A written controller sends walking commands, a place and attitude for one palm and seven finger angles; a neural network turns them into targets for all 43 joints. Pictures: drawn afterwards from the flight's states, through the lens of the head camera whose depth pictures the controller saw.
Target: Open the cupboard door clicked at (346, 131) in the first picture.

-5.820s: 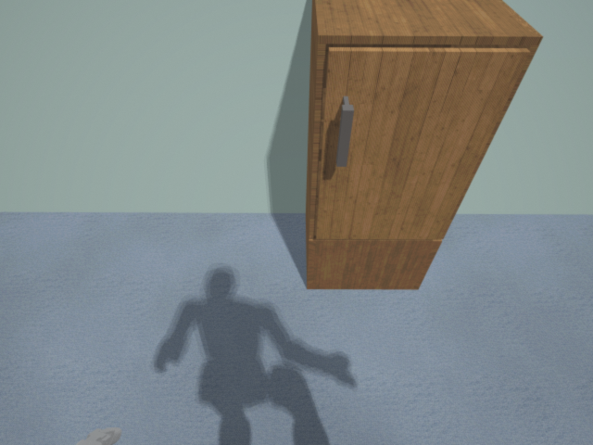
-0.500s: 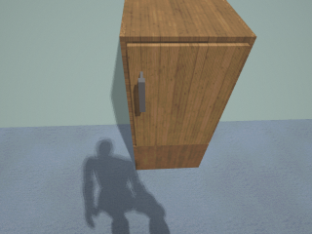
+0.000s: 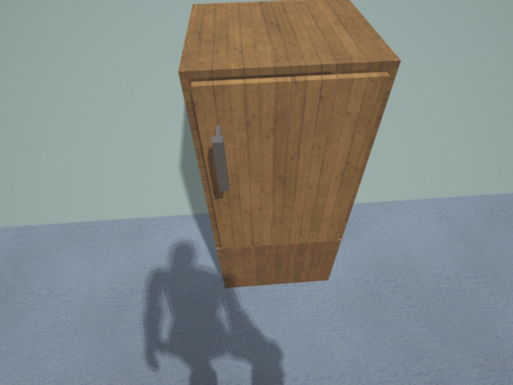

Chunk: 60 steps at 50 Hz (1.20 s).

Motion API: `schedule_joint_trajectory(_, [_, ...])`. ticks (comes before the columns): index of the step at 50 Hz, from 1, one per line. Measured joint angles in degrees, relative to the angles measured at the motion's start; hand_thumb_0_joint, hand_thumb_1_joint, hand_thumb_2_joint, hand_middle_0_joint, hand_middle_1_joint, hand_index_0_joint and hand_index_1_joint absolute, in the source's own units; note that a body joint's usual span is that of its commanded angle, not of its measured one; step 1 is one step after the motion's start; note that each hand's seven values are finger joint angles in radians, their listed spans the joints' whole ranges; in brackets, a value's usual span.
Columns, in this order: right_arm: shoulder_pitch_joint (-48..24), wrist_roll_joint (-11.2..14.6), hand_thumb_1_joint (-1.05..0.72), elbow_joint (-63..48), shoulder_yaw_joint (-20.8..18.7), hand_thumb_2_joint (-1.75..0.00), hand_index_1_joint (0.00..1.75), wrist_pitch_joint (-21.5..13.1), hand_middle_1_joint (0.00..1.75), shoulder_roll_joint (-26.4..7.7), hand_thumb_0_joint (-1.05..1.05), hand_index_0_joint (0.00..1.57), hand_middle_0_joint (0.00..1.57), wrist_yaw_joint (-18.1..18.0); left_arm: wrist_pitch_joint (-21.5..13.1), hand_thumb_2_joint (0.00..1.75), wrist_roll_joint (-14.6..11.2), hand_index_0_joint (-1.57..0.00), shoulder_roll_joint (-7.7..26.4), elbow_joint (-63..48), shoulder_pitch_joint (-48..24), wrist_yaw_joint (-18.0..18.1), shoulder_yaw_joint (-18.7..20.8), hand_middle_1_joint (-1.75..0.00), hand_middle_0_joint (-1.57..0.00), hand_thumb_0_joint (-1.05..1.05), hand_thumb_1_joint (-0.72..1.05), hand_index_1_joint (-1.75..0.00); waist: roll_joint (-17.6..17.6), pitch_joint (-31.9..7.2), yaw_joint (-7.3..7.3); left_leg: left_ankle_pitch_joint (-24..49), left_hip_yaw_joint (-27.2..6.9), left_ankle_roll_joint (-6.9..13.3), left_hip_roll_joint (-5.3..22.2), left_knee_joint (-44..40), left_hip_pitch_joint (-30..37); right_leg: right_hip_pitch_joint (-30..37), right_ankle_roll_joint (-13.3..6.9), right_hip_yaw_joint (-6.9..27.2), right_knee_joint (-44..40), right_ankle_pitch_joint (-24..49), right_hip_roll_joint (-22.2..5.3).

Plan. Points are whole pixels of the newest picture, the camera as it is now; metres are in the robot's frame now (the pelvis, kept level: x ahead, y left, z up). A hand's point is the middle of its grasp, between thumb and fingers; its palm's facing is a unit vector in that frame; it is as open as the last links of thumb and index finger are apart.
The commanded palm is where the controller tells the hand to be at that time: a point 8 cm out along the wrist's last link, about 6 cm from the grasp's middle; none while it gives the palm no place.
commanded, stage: shuffle to correct the standing spot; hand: left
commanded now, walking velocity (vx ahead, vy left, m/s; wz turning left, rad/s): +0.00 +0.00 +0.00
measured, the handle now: (221, 159) +0.58 +0.12 +0.00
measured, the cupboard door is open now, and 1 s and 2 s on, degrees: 0 0 0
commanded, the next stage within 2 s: come to a stop and stand still in 0.68 s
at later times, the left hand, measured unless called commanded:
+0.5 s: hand out of the picture -0.01 +0.11 -0.19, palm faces +0.15 -0.98 -0.14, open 7.4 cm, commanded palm none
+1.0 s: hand out of the picture +0.12 +0.04 -0.17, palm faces +0.12 -0.97 -0.23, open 7.3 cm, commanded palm none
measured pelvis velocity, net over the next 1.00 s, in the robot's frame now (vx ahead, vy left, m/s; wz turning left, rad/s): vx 0.10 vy -0.15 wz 0.10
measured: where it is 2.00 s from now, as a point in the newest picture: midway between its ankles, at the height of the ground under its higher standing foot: outside the picture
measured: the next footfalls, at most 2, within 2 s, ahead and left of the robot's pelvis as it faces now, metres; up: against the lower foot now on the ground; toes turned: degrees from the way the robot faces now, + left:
right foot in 0.80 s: +0.16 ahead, -0.26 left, +0.00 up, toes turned +5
left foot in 1.16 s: +0.13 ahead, -0.06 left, +0.00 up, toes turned +9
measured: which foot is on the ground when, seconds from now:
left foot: down 0.00-0.80, up 0.82-1.00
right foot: down 0.00-0.52, up 0.54-0.78, down 0.80-1.00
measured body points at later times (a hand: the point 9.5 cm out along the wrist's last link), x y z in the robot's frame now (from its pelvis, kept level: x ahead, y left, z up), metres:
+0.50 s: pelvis +0.04 -0.04 -0.02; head +0.07 -0.03 +0.43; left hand -0.02 +0.16 -0.18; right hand +0.05 -0.27 -0.17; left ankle +0.01 +0.07 -0.74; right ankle +0.00 -0.11 -0.74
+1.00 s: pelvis +0.10 -0.15 -0.01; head +0.14 -0.15 +0.44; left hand +0.12 +0.09 -0.15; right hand +0.18 -0.39 -0.16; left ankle +0.05 -0.04 -0.70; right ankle +0.13 -0.23 -0.74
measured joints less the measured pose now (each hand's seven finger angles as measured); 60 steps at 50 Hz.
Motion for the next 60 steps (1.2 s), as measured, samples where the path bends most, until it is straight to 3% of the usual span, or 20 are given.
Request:
schedule_joint_trajectory(16, [2.99, -0.74, -0.91, 0.61, -1.20, -0.90, 0.30, 1.14, 0.30, 1.60, 0.00, 0.20, 0.20, -0.28, 1.01, 0.90, 0.82, -0.20, -0.34, -0.94, 2.64, -1.25, 1.32, -0.29, -0.20, 0.00, 0.92, -0.30, -1.13, -0.40, -0.61, -3.43, -3.56, -2.20, 1.81, 4.97, -2.99, -1.38, -2.53, -3.61, 3.85, -4.16, 1.53])
schedule_joint_trajectory(18, [3.12, -0.73, -0.91, 0.39, -1.32, -0.90, 0.30, 1.19, 0.30, 1.53, 0.00, 0.20, 0.20, -0.47, 0.81, 0.90, 0.83, -0.20, -0.55, -1.31, 3.26, -1.26, 1.58, -0.29, -0.20, 0.00, 0.91, -0.30, -0.94, -0.25, -0.51, -4.59, -4.15, -1.63, 2.44, 7.45, -4.36, -1.43, -3.13, -4.61, 4.21, -4.89, 2.08])
schedule_joint_trajectory(22, [2.35, -0.62, -0.91, 0.03, -1.67, -0.90, 0.30, 1.77, 0.30, 1.62, 0.00, 0.20, 0.20, -0.70, 0.66, 0.90, 1.10, -0.20, -0.79, -1.70, 4.09, -0.79, 1.92, -0.29, -0.20, 0.00, 0.91, -0.30, -1.52, 0.65, -0.23, -10.40, -1.56, 0.06, 3.58, 16.77, -8.78, -0.29, -4.30, -7.29, 4.05, -6.14, 2.57])
schedule_joint_trajectory(24, [1.47, -0.62, -0.91, -0.25, -1.69, -0.90, 0.30, 1.57, 0.30, 1.61, 0.00, 0.20, 0.20, -0.67, 0.84, 0.90, 1.04, -0.20, -0.89, -1.46, 4.71, -0.61, 1.84, -0.29, -0.20, 0.00, 0.91, -0.30, -2.19, 1.09, 0.17, -7.71, 0.29, 0.28, 3.53, 13.25, -8.22, 0.15, -4.31, -7.85, 4.65, -6.98, 2.64])
schedule_joint_trajectory(25, [1.13, -0.71, -0.91, -0.49, -1.71, -0.90, 0.30, 1.08, 0.30, 1.62, 0.00, 0.20, 0.20, -0.72, 1.08, 0.90, 0.93, -0.20, -0.90, -1.34, 5.20, -0.62, 1.80, -0.29, -0.20, 0.00, 0.91, -0.30, -2.58, 1.16, 0.28, -4.16, 0.78, 0.61, 3.54, 10.39, -7.38, -0.18, -4.17, -7.87, 6.05, -7.90, 2.63])
schedule_joint_trajectory(28, [0.08, -1.25, -0.91, -1.34, -1.74, -0.90, 0.30, 0.03, 0.30, 2.26, 0.00, 0.20, 0.20, -1.17, 2.65, 0.90, 1.10, -0.20, -0.66, -0.35, 5.81, -0.89, 1.88, -0.29, -0.20, 0.00, 0.91, -0.30, -4.60, 0.91, 0.27, -5.28, 2.28, -0.81, 3.50, 10.71, -6.36, -5.41, -2.62, -5.29, 18.95, -12.87, 1.85])
schedule_joint_trajectory(30, [0.09, -1.38, -0.91, -2.02, -1.76, -0.90, 0.30, -0.49, 0.30, 2.52, 0.00, 0.20, 0.20, -1.47, 3.51, 0.90, 1.29, -0.20, -0.49, -0.31, 5.03, -1.36, 2.23, -0.29, -0.20, 0.00, 0.91, -0.30, -4.54, 0.81, -0.23, -5.32, 2.22, -1.71, 4.05, 8.84, -5.11, -9.74, -1.81, -3.90, 27.41, -12.88, 1.46])
schedule_joint_trajectory(32, [0.25, -1.47, -0.91, -2.25, -1.80, -0.90, 0.30, -0.71, 0.30, 2.59, 0.00, 0.20, 0.20, -1.59, 3.79, 0.90, 1.20, -0.20, -0.24, -1.22, 3.58, -1.93, 2.74, -0.29, -0.20, 0.00, 0.91, -0.30, -3.93, 1.04, -0.28, -4.12, 1.76, -2.68, 4.88, 6.27, -3.78, -12.74, -1.06, -3.05, 30.04, -11.00, 0.43])
schedule_joint_trajectory(35, [0.23, -1.66, -0.91, -2.21, -2.08, -0.90, 0.30, -0.19, 0.30, 2.07, 0.00, 0.20, 0.20, -1.34, 3.81, 0.90, 1.16, -0.20, 0.10, -3.27, 1.13, -2.37, 3.31, -0.29, -0.20, 0.01, 0.92, -0.30, -2.26, 1.49, -0.17, -2.94, 0.92, -4.11, 6.63, 3.71, -2.48, -13.98, -0.15, -2.54, 24.28, -8.11, -1.40])
schedule_joint_trajectory(39, [0.03, -1.65, -0.90, -2.45, -3.15, -0.89, 0.30, 1.12, 0.30, 0.66, 0.00, 0.20, 0.20, -0.75, 2.59, 0.90, 0.97, -0.20, 1.90, -5.62, -0.68, -3.05, 4.10, -0.29, -0.20, 0.02, 0.93, -0.30, -0.11, 2.10, -0.50, -5.30, -0.55, -6.53, 9.43, 7.20, -3.57, -10.11, 0.31, -3.55, 8.43, -0.86, -2.17])
schedule_joint_trajectory(41, [-0.32, -1.26, -0.90, -2.59, -3.78, -0.89, 0.30, 2.05, 0.30, -0.46, 0.00, 0.20, 0.20, -0.61, 1.63, 0.90, 1.20, -0.20, 2.52, -6.33, -1.62, -2.79, 4.38, -0.29, -0.20, 0.01, 0.93, -0.30, 0.60, 2.47, -0.31, -11.24, -2.13, -4.50, 9.83, 15.25, -6.91, -10.41, 0.67, -4.27, 8.76, 0.39, -1.83])
schedule_joint_trajectory(44, [-2.20, -0.72, -0.91, -2.66, -4.17, -0.89, 0.30, 3.39, 0.30, -2.34, 0.00, 0.20, 0.20, -0.64, 0.87, 0.90, 1.31, -0.20, 2.01, -6.77, -2.60, -1.83, 3.83, -0.29, -0.20, 0.01, 0.93, -0.30, 0.89, 2.94, 0.57, -16.70, -3.87, -2.02, 6.53, 30.90, -12.88, -10.31, -1.20, -4.79, 9.69, -1.79, -1.10])
schedule_joint_trajectory(46, [-3.42, -0.44, -0.91, -3.21, -4.21, -0.90, 0.30, 3.09, 0.30, -3.03, 0.00, 0.20, 0.20, -0.32, 0.69, 0.90, 1.31, -0.20, 1.39, -6.45, -2.69, -1.08, 3.28, -0.29, -0.20, 0.01, 0.92, -0.30, 0.48, 2.83, 0.58, -14.93, -2.63, -1.77, 4.57, 33.16, -14.37, -9.05, -1.63, -4.80, 7.40, -0.88, -0.80])
schedule_joint_trajectory(51, [-6.04, 0.20, -0.91, -5.20, -3.49, -0.90, 0.29, 2.69, 0.30, -2.27, 0.00, 0.20, 0.20, 0.16, 0.54, 0.90, 1.19, -0.20, 0.71, -6.27, -3.00, -0.22, 2.30, -0.29, -0.20, 0.00, 0.93, -0.30, -1.54, 2.57, 0.95, -11.42, 0.36, -2.70, 0.69, 21.08, -12.29, -6.82, -2.81, -4.99, 3.29, 0.89, -0.37])
schedule_joint_trajectory(56, [-8.04, 0.28, -0.91, -6.43, -2.65, -0.90, 0.29, 3.05, 0.30, -0.38, 0.00, 0.20, 0.20, 0.56, 0.88, 0.90, 0.77, -0.20, 1.52, -6.22, -3.38, -0.14, 2.32, -0.30, -0.21, 0.00, 0.93, -0.30, -3.01, 2.81, 1.82, -6.46, 0.89, -2.80, -0.70, 10.67, -8.71, -5.70, -3.04, -6.05, 2.83, 0.97, 0.00])
schedule_joint_trajectory(57, [-8.18, 0.25, -0.91, -6.62, -2.52, -0.90, 0.29, 2.96, 0.30, -0.04, 0.00, 0.20, 0.20, 0.63, 1.09, 0.90, 0.66, -0.20, 1.71, -6.13, -3.30, -0.12, 2.42, -0.30, -0.21, 0.00, 0.92, -0.30, -3.22, 2.75, 1.87, -4.27, 0.96, -2.59, -0.62, 7.67, -7.38, -5.73, -2.94, -6.24, 3.35, 0.69, 0.03])
schedule_joint_trajectory(60, [-8.09, -0.10, -0.91, -6.85, -2.16, -0.90, 0.29, 2.59, 0.30, 1.11, 0.00, 0.20, 0.20, 0.67, 2.24, 0.90, 0.41, -0.20, 2.26, -5.57, -3.39, -0.09, 2.89, -0.30, -0.21, 0.00, 0.92, -0.30, -4.47, 3.03, 2.25, 0.51, 1.60, 1.10, -1.21, 4.80, -5.56, -5.40, -2.33, -6.02, 4.60, -0.03, -0.64])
